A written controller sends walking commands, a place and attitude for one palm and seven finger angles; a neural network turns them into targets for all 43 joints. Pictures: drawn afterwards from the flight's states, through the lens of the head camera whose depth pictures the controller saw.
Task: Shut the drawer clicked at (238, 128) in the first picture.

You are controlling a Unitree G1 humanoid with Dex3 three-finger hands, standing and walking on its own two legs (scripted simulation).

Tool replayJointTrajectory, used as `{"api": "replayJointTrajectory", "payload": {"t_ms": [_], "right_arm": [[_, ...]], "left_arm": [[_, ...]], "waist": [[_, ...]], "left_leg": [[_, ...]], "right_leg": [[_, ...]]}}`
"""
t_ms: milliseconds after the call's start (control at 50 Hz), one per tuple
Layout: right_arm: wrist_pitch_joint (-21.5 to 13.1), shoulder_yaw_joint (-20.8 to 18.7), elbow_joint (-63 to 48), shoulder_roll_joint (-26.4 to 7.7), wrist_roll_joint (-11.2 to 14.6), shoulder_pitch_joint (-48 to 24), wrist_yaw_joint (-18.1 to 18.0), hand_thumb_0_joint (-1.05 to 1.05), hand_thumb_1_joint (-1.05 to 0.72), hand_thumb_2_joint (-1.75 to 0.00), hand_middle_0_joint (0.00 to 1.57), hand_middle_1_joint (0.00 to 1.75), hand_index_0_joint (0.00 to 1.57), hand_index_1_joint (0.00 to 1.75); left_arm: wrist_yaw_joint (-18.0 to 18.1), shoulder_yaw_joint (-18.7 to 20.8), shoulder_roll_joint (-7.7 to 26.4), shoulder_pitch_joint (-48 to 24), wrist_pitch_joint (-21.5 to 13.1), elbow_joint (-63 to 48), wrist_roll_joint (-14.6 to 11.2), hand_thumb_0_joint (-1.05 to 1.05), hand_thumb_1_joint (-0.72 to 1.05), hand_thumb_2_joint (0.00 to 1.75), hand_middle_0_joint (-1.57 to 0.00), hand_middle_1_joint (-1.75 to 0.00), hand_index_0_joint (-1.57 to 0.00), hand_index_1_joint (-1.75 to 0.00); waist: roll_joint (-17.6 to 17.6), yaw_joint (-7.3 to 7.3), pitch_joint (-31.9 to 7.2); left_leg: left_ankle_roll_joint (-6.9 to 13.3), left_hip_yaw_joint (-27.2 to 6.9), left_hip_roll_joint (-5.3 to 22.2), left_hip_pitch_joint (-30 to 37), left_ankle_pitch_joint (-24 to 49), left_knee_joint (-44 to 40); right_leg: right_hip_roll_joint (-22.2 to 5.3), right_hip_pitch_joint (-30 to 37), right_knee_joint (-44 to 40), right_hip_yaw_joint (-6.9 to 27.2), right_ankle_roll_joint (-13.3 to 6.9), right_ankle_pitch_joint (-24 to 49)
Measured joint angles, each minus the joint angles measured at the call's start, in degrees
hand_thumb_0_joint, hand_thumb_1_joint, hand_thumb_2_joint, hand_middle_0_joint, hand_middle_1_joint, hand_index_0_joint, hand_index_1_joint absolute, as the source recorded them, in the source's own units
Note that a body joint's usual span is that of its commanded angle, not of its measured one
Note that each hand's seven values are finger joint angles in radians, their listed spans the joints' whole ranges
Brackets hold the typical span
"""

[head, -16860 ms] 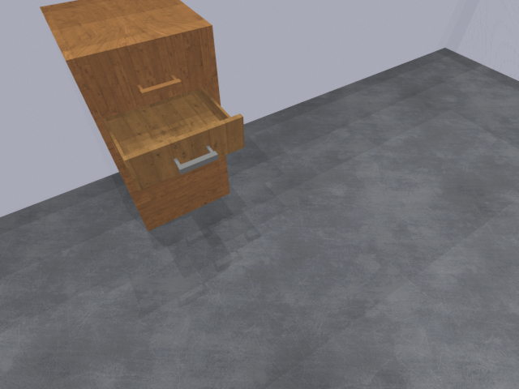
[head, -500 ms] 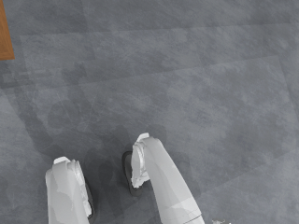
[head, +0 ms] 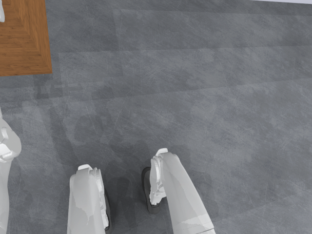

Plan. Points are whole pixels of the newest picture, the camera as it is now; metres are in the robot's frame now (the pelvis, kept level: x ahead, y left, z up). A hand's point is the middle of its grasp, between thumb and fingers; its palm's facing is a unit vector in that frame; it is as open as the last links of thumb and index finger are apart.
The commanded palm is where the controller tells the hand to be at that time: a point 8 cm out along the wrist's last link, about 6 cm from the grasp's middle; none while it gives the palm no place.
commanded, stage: pull the fist back off the drawer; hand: left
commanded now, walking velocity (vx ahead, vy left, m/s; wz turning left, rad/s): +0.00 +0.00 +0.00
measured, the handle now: out of the picture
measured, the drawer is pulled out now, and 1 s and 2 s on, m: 0.03 0.03 0.03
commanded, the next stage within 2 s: draw the hand back to the body in 0.14 s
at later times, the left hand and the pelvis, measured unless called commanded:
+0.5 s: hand out of the picture +0.50 +0.23 +0.08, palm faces +0.09 -0.99 -0.08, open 3.3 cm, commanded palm +0.46 +0.26 +0.12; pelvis +0.02 -0.01 +0.07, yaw +3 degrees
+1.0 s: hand out of the picture +0.35 +0.25 +0.24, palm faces +0.34 -0.89 -0.30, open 3.2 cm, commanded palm +0.30 +0.28 +0.28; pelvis +0.07 -0.01 +0.21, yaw +7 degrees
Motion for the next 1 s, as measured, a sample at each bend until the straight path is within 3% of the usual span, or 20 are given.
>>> {"api": "replayJointTrajectory", "payload": {"t_ms": [120,260,360,500,620,760,860,920,1000], "right_arm": [[-0.2,-1.3,-0.1,-0.8,0.2,-1.7,-0.3,-0.01,-0.9,-0.9,0.2,0.3,0.21,0.3],[-0.4,-1.7,-0.1,-0.9,0.1,-3.7,-0.6,-0.01,-0.9,-0.9,0.2,0.3,0.21,0.3],[0.8,-2.9,-0.5,0.1,1.2,-3.7,-0.1,0.0,-0.9,-0.9,0.2,0.3,0.21,0.3],[-0.5,-3.3,0.2,1.9,4.7,-3.4,-0.3,0.0,-0.91,-0.9,0.2,0.3,0.21,0.3],[-4.3,-3.9,1.2,1.8,5.6,-3.4,-2.3,0.0,-0.9,-0.9,0.2,0.3,0.21,0.3],[-4.9,-5.9,-0.9,-0.6,6.5,-3.9,-3.7,0.0,-0.9,-0.9,0.2,0.3,0.21,0.3],[-1.4,-7.4,-3.5,-0.5,6.8,-4.9,-5.6,0.0,-0.9,-0.9,0.2,0.3,0.21,0.3],[-1.0,-6.9,-4.2,-0.1,6.7,-5.4,-7.1,0.0,-0.91,-0.9,0.2,0.3,0.2,0.3],[-2.3,-6.0,-3.9,0.7,6.5,-6.4,-8.4,0.0,-0.9,-0.9,0.2,0.3,0.2,0.3]], "left_arm": [[0.8,-0.9,-3.7,3.4,-3.5,0.3,-1.0,0.01,0.9,0.9,-1.4,-1.6,-1.4,-1.59],[1.7,-0.9,-4.4,3.5,-6.4,1.3,-0.8,0.01,0.9,0.9,-1.4,-1.6,-1.4,-1.59],[0.4,-0.1,-7.0,10.2,-5.2,-8.8,-2.8,0.02,0.9,0.9,-1.4,-1.6,-1.4,-1.59],[1.0,-3.1,-15.4,27.9,1.0,-25.1,-8.5,0.02,0.9,0.9,-1.39,-1.6,-1.39,-1.59],[2.9,-7.3,-19.8,36.6,-2.1,-26.2,-10.8,0.02,0.9,0.9,-1.4,-1.6,-1.4,-1.59],[0.6,-11.3,-22.2,45.6,-5.5,-27.3,-13.2,0.01,0.9,0.9,-1.4,-1.6,-1.4,-1.59],[11.0,-16.3,-23.6,57.6,2.9,-38.7,-7.0,0.01,0.9,0.9,-1.4,-1.6,-1.4,-1.59],[16.4,-18.0,-24.6,63.5,7.1,-43.9,-5.4,0.01,0.9,0.9,-1.4,-1.6,-1.4,-1.59],[20.3,-18.5,-25.0,68.3,10.5,-49.6,-4.8,0.01,0.9,0.9,-1.4,-1.6,-1.4,-1.59]], "waist": [[-0.4,1.24,-0.9],[-0.5,1.59,-1.0],[0.1,3.22,-0.7],[0.4,7.79,-0.2],[-0.2,10.33,-1.8],[-1.1,11.96,-2.3],[-1.7,13.68,-0.3],[-1.3,14.67,0.7],[-0.7,16.04,2.2]], "left_leg": [[-0.3,0.2,-0.2,2.1,-0.3,-1.0],[-0.9,-0.1,-0.4,2.2,-0.3,-0.8],[-1.3,0.1,0.0,4.4,-0.3,-2.3],[-1.8,1.7,0.0,18.0,2.7,-14.1],[-2.4,1.7,-0.9,31.7,5.9,-25.3],[-2.5,2.0,-1.5,45.4,7.7,-34.2],[-2.4,3.9,-2.0,58.2,10.0,-43.7],[-2.2,4.3,-2.4,65.5,11.8,-49.6],[-2.3,4.2,-2.8,73.5,13.6,-55.7]], "right_leg": [[-0.1,1.8,-0.4,0.2,-0.2,-0.6],[-0.3,1.8,0.2,-0.1,-0.7,-1.0],[0.1,3.6,-1.0,0.2,-1.0,-0.9],[0.6,16.3,-11.4,1.6,-1.0,1.4],[0.2,30.1,-21.6,1.5,-1.3,3.4],[0.0,43.7,-29.8,1.7,-1.2,4.5],[-0.2,55.3,-37.7,3.5,-0.7,6.4],[-0.3,62.4,-43.0,3.8,-0.6,7.9],[-0.4,70.4,-48.8,3.7,-0.5,9.3]]}}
